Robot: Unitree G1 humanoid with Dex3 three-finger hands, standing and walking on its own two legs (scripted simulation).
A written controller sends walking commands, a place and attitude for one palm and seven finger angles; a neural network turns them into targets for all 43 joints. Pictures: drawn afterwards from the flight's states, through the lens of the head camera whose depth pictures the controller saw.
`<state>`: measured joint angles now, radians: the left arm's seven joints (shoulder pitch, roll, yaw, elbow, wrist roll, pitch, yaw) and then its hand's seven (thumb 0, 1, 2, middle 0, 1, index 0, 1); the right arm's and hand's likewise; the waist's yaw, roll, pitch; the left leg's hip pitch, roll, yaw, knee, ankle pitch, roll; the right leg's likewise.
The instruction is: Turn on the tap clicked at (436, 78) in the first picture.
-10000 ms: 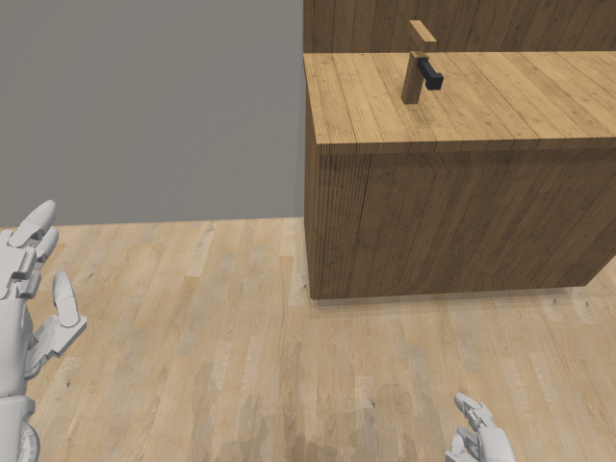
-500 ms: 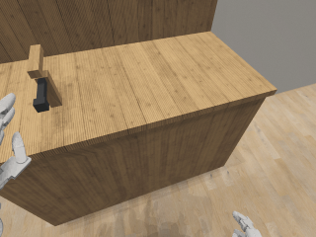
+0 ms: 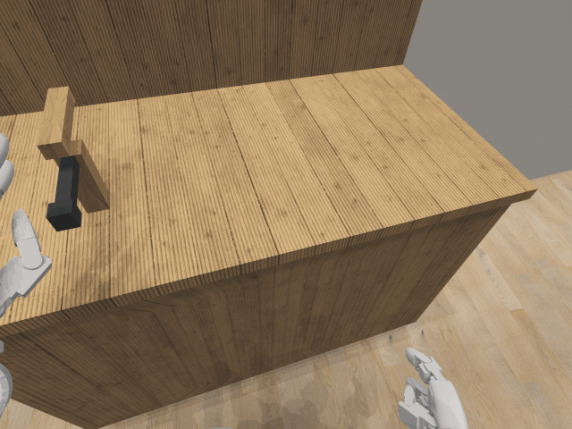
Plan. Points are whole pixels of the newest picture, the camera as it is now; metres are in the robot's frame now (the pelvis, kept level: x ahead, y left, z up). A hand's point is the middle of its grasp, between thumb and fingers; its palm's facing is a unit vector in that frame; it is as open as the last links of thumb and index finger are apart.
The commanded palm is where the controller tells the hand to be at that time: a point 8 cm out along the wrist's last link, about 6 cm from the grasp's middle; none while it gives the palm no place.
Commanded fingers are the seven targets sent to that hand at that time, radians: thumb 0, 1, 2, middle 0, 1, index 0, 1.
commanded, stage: come to a stop and stand still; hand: left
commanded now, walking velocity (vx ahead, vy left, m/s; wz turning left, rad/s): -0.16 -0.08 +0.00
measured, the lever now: (64, 215) +0.33 +0.31 +0.13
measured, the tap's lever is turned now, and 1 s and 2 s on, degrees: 0 0 0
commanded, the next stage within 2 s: look again from close up in 0.96 s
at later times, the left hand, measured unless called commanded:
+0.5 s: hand (52, 270) +0.22 +0.25 +0.18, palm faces +0.37 -0.86 -0.36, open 7.4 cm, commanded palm +0.17 +0.29 +0.19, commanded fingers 0.00 0.90 0.90 -0.20 -0.30 -0.20 -0.30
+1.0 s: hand (6, 307) +0.18 +0.28 +0.17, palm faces +0.43 -0.83 -0.36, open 7.4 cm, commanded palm +0.13 +0.31 +0.19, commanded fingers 0.00 0.90 0.90 -0.20 -0.30 -0.20 -0.30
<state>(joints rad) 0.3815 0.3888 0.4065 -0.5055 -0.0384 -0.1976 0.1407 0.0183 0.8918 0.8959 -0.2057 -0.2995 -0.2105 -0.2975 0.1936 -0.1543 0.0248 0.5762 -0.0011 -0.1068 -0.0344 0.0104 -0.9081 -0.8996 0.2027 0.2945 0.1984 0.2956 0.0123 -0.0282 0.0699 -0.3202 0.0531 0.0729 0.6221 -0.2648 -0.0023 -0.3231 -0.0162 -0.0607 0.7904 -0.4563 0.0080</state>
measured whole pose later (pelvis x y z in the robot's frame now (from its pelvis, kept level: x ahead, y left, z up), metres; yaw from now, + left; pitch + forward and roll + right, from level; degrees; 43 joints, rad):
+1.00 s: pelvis -0.02 +0.02 +0.02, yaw +1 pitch -2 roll -1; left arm 0.44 0.33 0.32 -0.42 -0.03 -0.17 0.14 0.02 0.89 0.90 -0.21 -0.30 -0.21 -0.30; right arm 0.26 -0.19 0.04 0.63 0.00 -0.09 -0.05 0.01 -0.90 -0.90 0.21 0.30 0.20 0.30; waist 0.02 0.02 0.01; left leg -0.26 0.01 0.03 0.42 -0.14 0.03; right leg -0.20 0.01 -0.04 0.35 -0.13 0.00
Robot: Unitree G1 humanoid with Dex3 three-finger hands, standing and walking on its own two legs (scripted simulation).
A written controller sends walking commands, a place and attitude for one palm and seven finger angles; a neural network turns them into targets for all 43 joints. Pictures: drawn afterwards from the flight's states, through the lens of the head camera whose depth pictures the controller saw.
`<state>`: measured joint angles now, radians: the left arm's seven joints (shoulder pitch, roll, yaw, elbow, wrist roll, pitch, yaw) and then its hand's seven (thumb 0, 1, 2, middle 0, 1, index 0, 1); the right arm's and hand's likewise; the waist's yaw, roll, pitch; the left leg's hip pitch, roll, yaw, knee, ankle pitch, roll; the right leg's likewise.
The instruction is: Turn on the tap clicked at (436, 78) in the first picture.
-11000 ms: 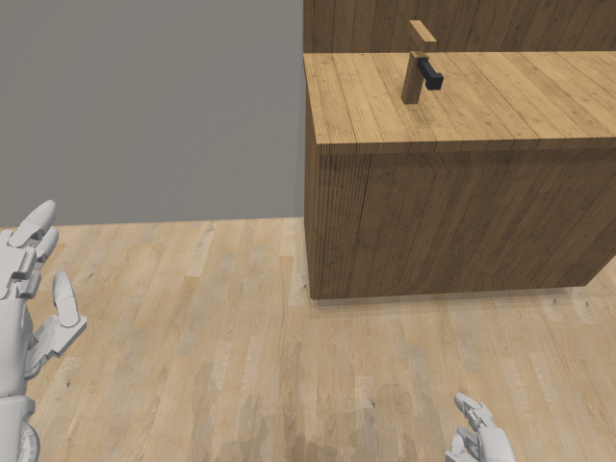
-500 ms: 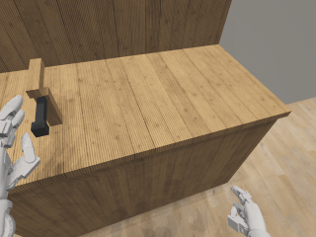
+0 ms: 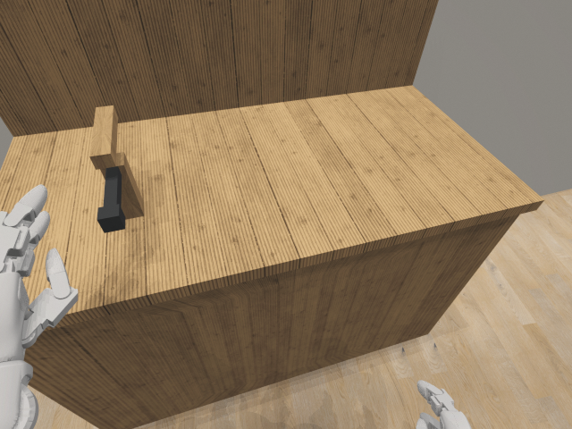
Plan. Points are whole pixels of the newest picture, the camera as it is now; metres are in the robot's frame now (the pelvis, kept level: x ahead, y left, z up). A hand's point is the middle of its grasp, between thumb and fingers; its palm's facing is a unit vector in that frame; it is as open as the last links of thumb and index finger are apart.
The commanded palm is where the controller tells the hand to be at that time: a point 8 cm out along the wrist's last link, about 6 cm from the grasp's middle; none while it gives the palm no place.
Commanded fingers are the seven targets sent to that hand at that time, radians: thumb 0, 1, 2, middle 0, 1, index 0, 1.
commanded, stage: look again from close up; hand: left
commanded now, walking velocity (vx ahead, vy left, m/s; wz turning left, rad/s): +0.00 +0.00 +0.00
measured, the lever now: (111, 218) +0.36 +0.28 +0.11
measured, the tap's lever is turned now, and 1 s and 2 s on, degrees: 0 0 0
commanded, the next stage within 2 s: come to a stop and stand still in 0.28 s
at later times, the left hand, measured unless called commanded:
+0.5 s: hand (73, 243) +0.27 +0.28 +0.15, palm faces +0.37 -0.85 -0.37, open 7.4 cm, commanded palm +0.21 +0.30 +0.17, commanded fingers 0.00 0.90 0.90 -0.20 -0.30 -0.20 -0.30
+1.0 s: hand (70, 235) +0.27 +0.27 +0.17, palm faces +0.40 -0.83 -0.38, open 7.4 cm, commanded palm +0.20 +0.29 +0.17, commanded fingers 0.00 0.90 0.90 -0.20 -0.30 -0.20 -0.30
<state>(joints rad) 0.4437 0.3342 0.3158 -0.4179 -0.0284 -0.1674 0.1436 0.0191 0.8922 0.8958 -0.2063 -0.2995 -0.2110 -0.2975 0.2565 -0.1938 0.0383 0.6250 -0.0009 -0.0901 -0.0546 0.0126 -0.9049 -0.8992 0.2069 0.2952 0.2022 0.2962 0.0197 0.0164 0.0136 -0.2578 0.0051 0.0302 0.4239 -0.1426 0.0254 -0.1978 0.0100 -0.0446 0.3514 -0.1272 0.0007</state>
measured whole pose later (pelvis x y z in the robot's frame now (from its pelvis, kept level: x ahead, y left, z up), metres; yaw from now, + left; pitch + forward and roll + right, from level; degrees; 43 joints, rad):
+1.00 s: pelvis +0.03 +0.02 -0.01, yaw -2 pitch -1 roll +0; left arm 0.31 0.38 0.42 -0.42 -0.05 -0.22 0.09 0.02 0.90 0.90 -0.20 -0.30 -0.21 -0.30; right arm 0.19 -0.20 0.01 0.54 0.00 -0.17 0.03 0.01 -0.91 -0.90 0.21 0.30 0.20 0.30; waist 0.04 -0.02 0.08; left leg -0.26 -0.01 0.10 0.50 -0.23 0.06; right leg -0.25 -0.02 0.01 0.49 -0.23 0.03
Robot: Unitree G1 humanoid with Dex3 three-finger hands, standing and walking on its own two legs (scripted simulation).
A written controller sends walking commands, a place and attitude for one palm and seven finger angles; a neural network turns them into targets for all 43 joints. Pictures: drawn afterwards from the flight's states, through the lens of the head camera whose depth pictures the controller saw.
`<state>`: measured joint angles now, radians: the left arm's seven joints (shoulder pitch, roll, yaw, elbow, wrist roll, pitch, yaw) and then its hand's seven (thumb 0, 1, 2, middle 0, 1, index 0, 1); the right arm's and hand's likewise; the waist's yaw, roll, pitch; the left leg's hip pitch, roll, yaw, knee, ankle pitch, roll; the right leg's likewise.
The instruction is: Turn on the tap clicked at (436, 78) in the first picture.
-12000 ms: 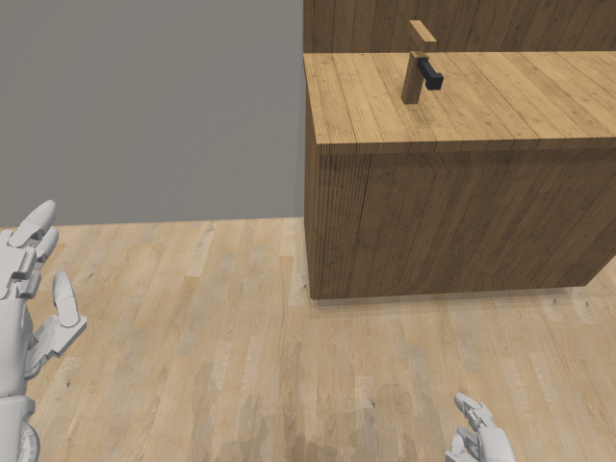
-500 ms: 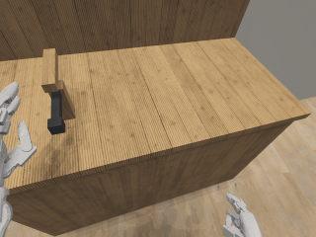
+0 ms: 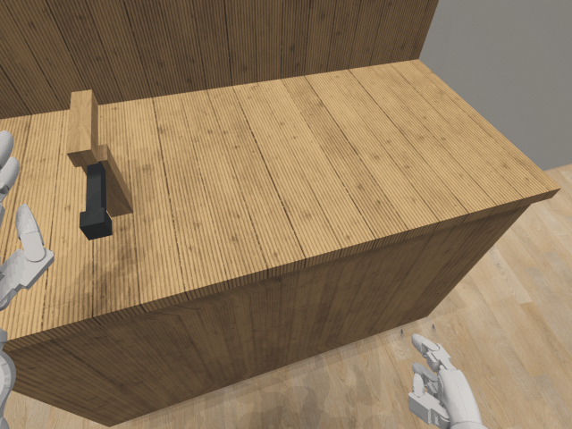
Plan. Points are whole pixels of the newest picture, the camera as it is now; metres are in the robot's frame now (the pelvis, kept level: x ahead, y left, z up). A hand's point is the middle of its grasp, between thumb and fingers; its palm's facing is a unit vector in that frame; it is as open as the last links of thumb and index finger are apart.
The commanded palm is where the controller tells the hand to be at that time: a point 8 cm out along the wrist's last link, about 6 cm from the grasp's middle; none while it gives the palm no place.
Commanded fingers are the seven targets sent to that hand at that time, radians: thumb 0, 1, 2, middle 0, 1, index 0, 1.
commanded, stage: come to a stop and stand still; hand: left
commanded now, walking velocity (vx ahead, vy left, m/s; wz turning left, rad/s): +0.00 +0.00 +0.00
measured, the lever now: (96, 223) +0.32 +0.28 +0.11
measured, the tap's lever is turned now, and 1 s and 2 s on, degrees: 0 0 0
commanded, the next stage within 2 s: look again from close up in 0.58 s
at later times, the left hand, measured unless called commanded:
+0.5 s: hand (41, 317) +0.18 +0.25 +0.16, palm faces +0.40 -0.84 -0.36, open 7.4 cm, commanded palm +0.12 +0.28 +0.18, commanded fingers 0.00 0.90 0.90 -0.20 -0.30 -0.20 -0.30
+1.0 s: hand (55, 277) +0.22 +0.26 +0.16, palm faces +0.41 -0.84 -0.35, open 7.4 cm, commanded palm +0.16 +0.29 +0.18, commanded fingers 0.00 0.90 0.90 -0.20 -0.30 -0.20 -0.30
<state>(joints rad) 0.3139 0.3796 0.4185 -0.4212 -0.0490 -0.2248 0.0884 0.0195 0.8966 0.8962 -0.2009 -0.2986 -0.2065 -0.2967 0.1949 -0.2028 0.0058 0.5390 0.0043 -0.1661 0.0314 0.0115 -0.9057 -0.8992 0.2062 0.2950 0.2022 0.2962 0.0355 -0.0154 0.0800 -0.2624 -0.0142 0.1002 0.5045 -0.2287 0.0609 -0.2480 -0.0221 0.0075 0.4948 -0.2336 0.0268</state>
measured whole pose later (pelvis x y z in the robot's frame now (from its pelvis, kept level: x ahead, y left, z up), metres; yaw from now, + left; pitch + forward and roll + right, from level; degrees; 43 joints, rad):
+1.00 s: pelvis +0.01 +0.00 +0.01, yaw +2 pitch -2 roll -1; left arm 0.41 0.35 0.35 -0.46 -0.03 -0.21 0.10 0.02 0.89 0.90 -0.21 -0.30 -0.21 -0.30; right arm 0.20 -0.19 0.02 0.57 0.01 -0.14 -0.02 0.01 -0.91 -0.90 0.21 0.30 0.20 0.30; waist 0.02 -0.03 0.07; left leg -0.22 -0.02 0.06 0.46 -0.22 0.06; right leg -0.16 0.00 0.01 0.39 -0.20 0.03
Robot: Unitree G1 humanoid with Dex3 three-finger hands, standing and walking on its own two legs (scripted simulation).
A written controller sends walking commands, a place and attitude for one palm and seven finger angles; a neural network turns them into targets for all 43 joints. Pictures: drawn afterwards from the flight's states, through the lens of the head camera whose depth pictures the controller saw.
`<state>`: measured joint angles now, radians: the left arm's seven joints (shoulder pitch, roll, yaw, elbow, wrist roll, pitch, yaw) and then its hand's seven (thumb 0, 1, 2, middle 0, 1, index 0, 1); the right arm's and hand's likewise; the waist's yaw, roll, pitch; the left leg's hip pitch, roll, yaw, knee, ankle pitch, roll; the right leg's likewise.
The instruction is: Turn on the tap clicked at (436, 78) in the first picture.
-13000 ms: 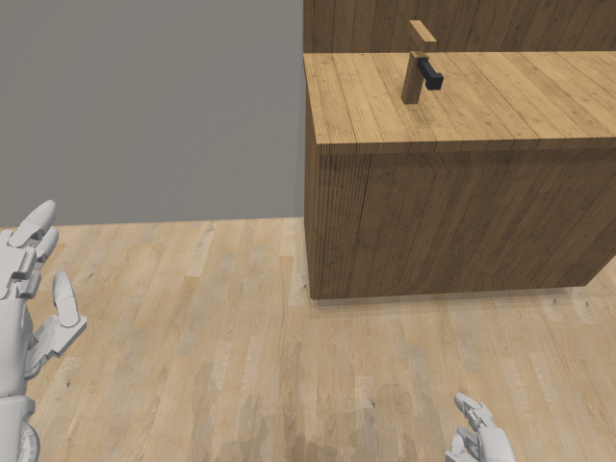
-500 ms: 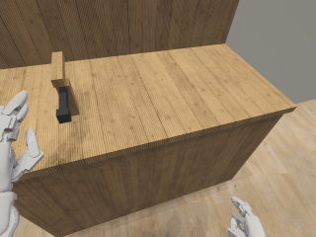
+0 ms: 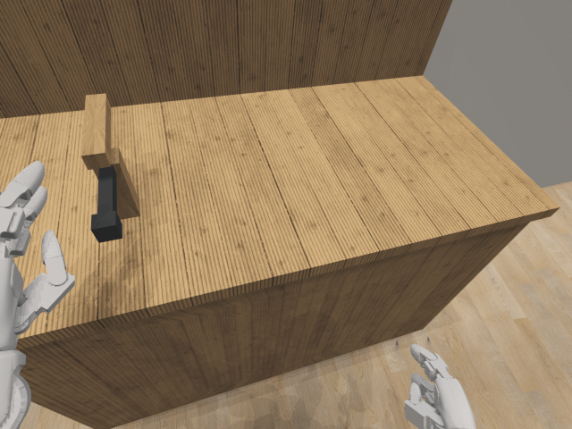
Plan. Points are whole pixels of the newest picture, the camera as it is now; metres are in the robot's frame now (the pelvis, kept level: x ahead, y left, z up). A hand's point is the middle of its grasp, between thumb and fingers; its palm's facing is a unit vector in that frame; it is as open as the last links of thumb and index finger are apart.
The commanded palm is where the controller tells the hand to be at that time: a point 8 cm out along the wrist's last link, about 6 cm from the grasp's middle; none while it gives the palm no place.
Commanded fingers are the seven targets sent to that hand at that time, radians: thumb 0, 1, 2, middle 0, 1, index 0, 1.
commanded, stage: shuffle to correct the standing spot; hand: left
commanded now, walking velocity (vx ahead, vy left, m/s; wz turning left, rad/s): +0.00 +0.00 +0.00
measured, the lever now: (107, 226) +0.32 +0.27 +0.11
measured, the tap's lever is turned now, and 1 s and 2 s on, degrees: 0 0 0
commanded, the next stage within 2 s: come to a stop and stand still in 0.36 s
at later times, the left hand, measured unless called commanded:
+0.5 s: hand (98, 284) +0.22 +0.22 +0.16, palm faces +0.37 -0.85 -0.38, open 7.4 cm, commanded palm +0.16 +0.25 +0.17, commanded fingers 0.00 0.90 0.90 -0.20 -0.30 -0.20 -0.30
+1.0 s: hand (98, 247) +0.25 +0.23 +0.17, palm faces +0.33 -0.84 -0.43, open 7.4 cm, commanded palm +0.17 +0.27 +0.17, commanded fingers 0.00 0.90 0.90 -0.20 -0.30 -0.20 -0.30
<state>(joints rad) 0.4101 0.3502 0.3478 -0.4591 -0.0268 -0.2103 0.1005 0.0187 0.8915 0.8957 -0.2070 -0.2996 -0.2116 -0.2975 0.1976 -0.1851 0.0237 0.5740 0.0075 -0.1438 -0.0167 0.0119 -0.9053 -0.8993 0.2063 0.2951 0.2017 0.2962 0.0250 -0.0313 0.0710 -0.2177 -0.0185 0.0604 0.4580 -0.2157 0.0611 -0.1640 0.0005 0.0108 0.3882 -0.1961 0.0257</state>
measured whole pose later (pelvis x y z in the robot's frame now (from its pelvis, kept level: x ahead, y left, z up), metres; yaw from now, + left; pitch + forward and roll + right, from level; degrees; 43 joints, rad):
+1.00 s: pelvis +0.00 -0.01 +0.00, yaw -3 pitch -1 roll -1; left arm 0.34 0.37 0.39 -0.44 -0.04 -0.19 0.08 0.02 0.90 0.90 -0.20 -0.30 -0.20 -0.30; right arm 0.18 -0.22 0.00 0.54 0.03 -0.12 0.03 0.01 -0.91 -0.90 0.20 0.29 0.20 0.30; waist 0.00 0.02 0.09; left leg -0.25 -0.01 0.10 0.50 -0.24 0.06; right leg -0.24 0.01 0.05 0.48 -0.23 0.02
